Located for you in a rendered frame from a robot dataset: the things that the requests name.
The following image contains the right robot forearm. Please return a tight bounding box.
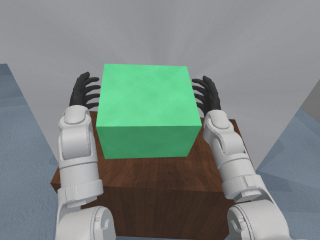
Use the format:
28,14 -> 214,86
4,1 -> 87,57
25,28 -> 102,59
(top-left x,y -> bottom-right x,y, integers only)
202,109 -> 290,235

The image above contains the robot right upper arm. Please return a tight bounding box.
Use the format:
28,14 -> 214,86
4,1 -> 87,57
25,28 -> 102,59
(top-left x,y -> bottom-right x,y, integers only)
227,199 -> 307,240

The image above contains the left robot forearm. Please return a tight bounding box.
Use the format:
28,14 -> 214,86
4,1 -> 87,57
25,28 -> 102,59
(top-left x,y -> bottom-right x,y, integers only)
55,105 -> 104,240

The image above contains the pedestal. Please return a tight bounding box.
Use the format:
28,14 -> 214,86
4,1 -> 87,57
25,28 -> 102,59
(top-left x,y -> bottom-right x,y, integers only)
50,111 -> 256,240

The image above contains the robot right hand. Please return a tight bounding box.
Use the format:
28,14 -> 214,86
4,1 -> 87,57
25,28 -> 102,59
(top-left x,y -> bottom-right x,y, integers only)
192,75 -> 221,117

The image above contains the robot left hand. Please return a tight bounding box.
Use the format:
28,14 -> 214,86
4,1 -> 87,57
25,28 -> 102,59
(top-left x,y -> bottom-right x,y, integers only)
69,72 -> 101,110

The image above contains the robot left upper arm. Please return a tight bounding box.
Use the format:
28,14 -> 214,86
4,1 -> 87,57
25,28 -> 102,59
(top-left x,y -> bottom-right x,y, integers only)
56,206 -> 116,240

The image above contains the carton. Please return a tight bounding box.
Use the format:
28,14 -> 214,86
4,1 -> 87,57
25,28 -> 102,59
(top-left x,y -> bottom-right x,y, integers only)
95,63 -> 202,159

